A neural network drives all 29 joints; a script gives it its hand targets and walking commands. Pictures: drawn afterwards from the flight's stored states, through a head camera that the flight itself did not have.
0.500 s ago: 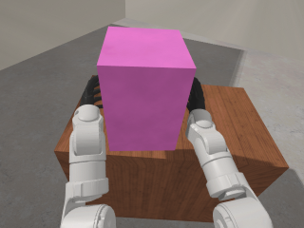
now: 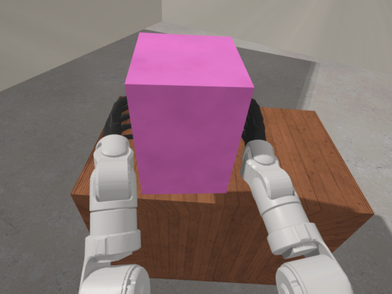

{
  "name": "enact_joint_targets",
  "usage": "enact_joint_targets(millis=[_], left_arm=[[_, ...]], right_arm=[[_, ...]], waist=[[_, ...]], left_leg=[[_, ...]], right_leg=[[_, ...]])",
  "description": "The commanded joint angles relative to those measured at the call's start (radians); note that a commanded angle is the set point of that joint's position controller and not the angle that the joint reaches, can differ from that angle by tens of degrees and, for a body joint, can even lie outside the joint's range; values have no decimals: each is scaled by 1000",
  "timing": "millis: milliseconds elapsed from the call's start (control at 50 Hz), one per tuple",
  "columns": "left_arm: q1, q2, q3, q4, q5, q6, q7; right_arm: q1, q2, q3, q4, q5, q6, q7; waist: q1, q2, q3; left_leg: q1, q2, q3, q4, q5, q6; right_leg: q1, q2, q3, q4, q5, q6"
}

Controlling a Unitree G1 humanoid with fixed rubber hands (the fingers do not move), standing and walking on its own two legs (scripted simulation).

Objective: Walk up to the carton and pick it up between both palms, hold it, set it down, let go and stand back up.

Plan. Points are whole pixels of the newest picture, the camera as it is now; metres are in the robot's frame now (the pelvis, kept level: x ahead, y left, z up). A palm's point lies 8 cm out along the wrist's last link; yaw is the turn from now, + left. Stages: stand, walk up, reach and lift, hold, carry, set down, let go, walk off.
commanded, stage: hold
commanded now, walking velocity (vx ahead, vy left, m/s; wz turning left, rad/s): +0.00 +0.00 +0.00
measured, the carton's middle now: (185, 117) +0.41 +0.01 +0.19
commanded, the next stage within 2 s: none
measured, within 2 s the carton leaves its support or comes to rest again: neither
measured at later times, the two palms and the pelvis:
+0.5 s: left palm (116, 138) +0.37 +0.14 +0.18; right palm (254, 138) +0.36 -0.12 +0.18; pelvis +0.00 +0.00 +0.00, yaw +0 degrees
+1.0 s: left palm (116, 138) +0.37 +0.14 +0.18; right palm (253, 138) +0.36 -0.12 +0.18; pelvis +0.00 +0.00 +0.00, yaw +0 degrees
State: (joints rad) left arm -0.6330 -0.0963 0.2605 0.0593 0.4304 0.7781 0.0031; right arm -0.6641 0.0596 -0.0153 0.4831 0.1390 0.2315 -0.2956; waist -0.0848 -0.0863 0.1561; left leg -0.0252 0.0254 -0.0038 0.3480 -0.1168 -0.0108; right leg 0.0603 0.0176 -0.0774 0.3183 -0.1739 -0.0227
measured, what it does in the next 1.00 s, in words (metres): stands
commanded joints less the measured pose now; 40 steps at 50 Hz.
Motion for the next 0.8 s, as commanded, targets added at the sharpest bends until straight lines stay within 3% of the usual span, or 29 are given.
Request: enact_joint_targets(millis=[0, 780], left_arm=[[-690, -497, -457, -152, -172, -98, -164], [-711, -502, -451, -132, -171, -110, -162]], right_arm=[[-816, 467, 342, -296, 40, -76, 157], [-830, 476, 329, -269, 30, -88, 162]], waist=[[-15, 120, -579], [-19, 123, -586]], left_leg=[[261, -36, 57, -18, 165, 17], [259, -36, 58, -16, 154, 18]], right_leg=[[-20, 18, -44, -67, 147, 76], [-26, 16, -46, -66, 139, 76]])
